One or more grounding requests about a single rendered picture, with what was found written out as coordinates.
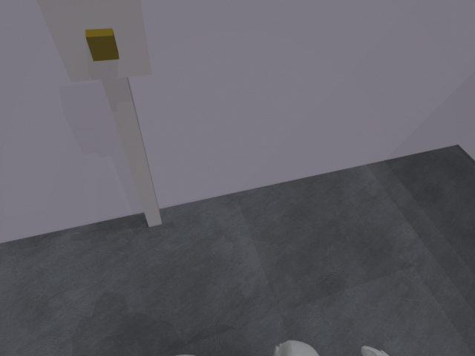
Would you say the robot right thigh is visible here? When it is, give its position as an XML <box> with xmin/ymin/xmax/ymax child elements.
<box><xmin>274</xmin><ymin>340</ymin><xmax>319</xmax><ymax>356</ymax></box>

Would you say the button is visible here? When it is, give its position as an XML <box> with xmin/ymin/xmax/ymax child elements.
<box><xmin>85</xmin><ymin>28</ymin><xmax>119</xmax><ymax>61</ymax></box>

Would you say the panel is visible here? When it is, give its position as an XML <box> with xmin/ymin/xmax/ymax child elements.
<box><xmin>37</xmin><ymin>0</ymin><xmax>162</xmax><ymax>227</ymax></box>

